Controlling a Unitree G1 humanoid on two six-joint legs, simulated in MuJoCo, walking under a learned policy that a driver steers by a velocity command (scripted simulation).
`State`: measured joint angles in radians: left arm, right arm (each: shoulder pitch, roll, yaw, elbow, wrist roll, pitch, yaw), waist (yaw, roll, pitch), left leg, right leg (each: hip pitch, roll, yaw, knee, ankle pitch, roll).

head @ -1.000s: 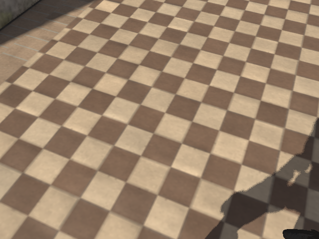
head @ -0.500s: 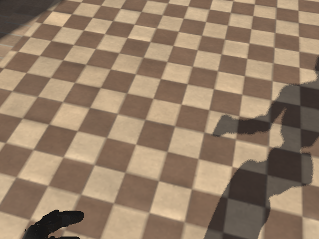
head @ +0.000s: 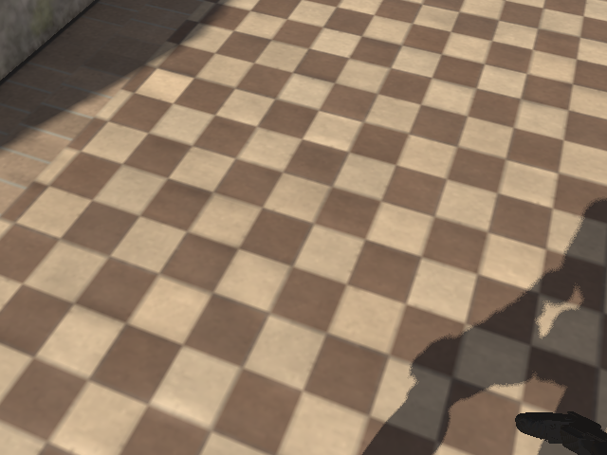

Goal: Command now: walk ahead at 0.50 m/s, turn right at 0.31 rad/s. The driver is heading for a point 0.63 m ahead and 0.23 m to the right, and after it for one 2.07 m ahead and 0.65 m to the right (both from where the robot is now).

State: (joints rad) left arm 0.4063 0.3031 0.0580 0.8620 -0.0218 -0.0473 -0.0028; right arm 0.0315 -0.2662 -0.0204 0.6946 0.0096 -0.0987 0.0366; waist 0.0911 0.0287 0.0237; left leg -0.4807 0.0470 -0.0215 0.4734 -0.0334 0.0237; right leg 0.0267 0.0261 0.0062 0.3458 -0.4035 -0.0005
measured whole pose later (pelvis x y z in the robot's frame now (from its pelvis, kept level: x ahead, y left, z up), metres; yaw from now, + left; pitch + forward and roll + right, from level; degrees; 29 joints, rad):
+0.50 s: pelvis +0.26 -0.02 +0.00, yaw -15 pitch +1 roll +3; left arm 0.09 0.28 0.06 0.64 -0.01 -0.02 -0.06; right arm 0.27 -0.29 -0.08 0.86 0.03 -0.05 -0.02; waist -0.06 -0.03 0.06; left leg 0.04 0.04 0.27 0.42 -0.43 -0.03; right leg -0.53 -0.03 -0.05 0.58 -0.04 -0.07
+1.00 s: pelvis +0.38 -0.03 +0.00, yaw -34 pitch +2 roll +0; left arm 0.18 0.32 0.08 0.60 -0.01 0.05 0.03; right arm 0.13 -0.30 -0.06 0.75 0.00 -0.03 -0.02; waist 0.02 0.00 0.02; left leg -0.35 -0.02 -0.11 0.54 -0.23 -0.05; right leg -0.37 0.16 0.22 0.55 -0.20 -0.04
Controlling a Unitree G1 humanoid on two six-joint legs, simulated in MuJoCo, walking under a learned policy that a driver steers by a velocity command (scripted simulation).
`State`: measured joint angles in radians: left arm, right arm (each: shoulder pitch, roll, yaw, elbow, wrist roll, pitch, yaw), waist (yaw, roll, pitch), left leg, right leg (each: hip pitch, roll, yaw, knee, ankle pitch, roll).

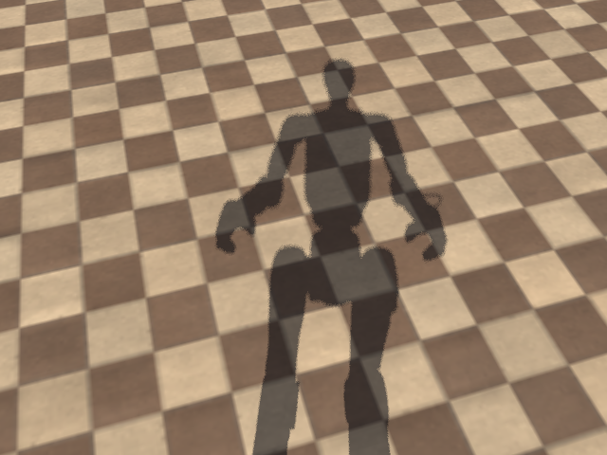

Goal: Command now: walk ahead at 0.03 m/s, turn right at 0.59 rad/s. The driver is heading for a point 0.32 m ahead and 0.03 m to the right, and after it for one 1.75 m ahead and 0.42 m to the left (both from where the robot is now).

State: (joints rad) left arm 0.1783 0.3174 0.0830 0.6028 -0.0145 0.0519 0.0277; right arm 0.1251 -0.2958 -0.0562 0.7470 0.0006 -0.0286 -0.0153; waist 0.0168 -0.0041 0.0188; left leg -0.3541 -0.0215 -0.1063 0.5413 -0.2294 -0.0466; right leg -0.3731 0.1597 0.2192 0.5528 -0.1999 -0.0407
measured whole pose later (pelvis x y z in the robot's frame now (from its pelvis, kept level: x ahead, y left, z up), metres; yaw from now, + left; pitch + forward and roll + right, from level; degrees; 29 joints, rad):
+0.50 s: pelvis +0.01 -0.03 +0.01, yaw -14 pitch +1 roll +1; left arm 0.24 0.27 0.05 0.63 0.00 0.02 -0.01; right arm 0.19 -0.32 -0.07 0.77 0.01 0.00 0.00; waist -0.01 0.05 0.01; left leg -0.43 0.07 0.02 0.93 -0.46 -0.02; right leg -0.24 0.02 0.01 0.51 -0.30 -0.05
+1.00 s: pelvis +0.19 -0.02 -0.01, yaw -5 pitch +3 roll -1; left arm 0.28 0.30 0.05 0.74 0.00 -0.04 0.02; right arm 0.11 -0.32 -0.06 0.68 0.01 -0.05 0.04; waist 0.03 0.00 0.06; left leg -0.50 -0.06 0.01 0.59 -0.14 0.07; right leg -0.28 0.01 0.03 1.14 -0.56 0.05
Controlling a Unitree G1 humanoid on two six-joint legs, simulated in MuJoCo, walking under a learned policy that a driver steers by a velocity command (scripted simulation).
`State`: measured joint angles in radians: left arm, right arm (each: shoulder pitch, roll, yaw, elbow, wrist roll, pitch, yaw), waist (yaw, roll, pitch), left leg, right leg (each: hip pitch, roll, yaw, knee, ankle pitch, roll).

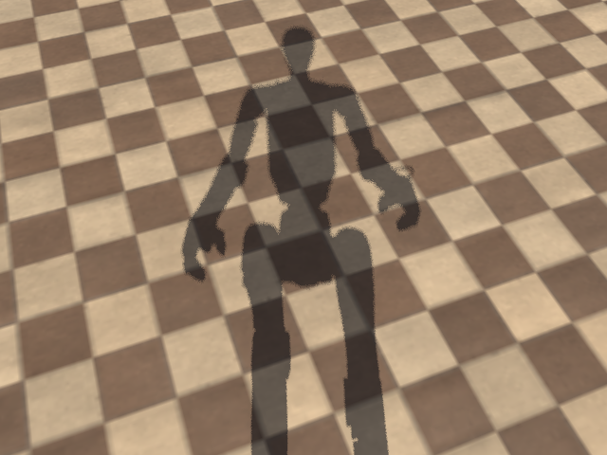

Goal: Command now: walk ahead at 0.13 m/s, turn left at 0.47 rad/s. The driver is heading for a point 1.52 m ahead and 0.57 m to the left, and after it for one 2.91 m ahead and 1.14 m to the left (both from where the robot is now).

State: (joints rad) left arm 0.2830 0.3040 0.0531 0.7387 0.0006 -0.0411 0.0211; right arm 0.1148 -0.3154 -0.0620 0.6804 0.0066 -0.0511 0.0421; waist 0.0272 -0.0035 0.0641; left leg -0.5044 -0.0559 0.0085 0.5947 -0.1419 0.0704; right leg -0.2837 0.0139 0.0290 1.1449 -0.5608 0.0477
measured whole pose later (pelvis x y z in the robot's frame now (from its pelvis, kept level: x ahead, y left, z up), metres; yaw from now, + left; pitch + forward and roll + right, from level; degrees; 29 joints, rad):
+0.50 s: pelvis +0.10 -0.03 +0.02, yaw +18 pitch +2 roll +0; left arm 0.17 0.28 0.06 0.67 0.02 -0.02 0.03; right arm 0.17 -0.35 -0.08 0.64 0.02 0.04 -0.02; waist -0.01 0.04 0.03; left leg -0.49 -0.13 -0.14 0.98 -0.49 -0.03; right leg -0.32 0.00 0.05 0.50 -0.22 0.00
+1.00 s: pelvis +0.08 +0.01 +0.02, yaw +31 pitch +1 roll -1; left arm 0.17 0.32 0.08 0.75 0.00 0.03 0.03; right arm 0.16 -0.26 -0.04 0.64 -0.01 0.02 -0.01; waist 0.01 -0.04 0.05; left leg -0.25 -0.03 -0.02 0.46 -0.23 0.05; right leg -0.47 -0.04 0.01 1.00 -0.41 0.09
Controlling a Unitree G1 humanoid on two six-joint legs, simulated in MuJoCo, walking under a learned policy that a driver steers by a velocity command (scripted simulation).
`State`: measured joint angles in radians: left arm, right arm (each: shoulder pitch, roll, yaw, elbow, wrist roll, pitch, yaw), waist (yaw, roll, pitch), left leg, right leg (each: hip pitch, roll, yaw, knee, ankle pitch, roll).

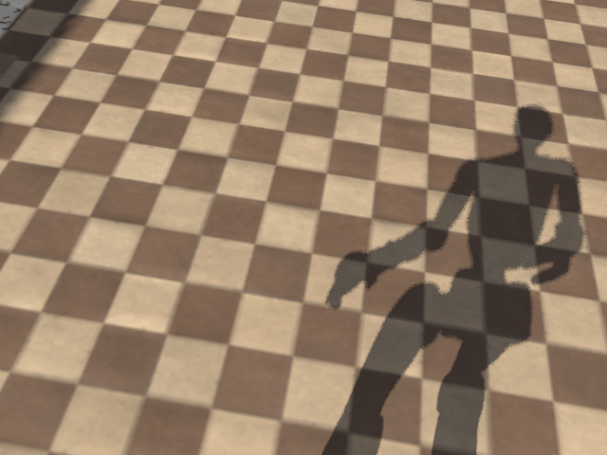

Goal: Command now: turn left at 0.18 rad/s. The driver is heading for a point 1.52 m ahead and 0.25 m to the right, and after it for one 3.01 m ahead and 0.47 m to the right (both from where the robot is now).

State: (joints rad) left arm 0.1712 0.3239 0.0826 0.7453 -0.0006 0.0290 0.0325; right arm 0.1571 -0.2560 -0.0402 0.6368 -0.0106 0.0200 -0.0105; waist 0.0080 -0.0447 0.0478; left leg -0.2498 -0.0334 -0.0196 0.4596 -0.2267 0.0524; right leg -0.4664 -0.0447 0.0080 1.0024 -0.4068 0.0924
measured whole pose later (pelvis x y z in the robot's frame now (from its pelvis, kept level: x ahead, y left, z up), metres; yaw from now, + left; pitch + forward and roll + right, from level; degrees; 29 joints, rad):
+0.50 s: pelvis +0.01 -0.02 -0.01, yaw +1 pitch -2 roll +0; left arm 0.20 0.24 0.03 0.84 0.01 -0.01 0.02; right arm 0.19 -0.24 -0.04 0.83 -0.01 0.02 -0.02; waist 0.00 0.00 0.04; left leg -0.21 -0.04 -0.03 0.51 -0.27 0.02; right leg -0.19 -0.02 0.01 0.51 -0.29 0.02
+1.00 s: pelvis +0.01 -0.02 +0.00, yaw +1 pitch -2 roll +0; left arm 0.21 0.23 0.02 1.00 0.01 -0.01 0.04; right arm 0.18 -0.23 -0.04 1.03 0.00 0.01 -0.03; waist 0.00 0.00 0.05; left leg -0.18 -0.03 -0.04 0.48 -0.26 0.01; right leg -0.16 -0.01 0.01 0.47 -0.27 0.01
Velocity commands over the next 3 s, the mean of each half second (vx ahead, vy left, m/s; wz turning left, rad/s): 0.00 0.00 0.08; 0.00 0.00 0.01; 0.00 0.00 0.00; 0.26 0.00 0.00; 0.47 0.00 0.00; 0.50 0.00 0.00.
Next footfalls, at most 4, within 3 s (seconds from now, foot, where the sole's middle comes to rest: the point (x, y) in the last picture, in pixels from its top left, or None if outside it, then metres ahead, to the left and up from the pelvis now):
0.16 right None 0.04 -0.15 -0.78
2.24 left None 0.43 0.08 -0.78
2.78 right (369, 346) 0.72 -0.17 -0.78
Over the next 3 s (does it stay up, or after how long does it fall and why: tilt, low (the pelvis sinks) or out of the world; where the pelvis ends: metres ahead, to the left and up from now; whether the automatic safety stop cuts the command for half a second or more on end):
stays up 0.67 -0.09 0.01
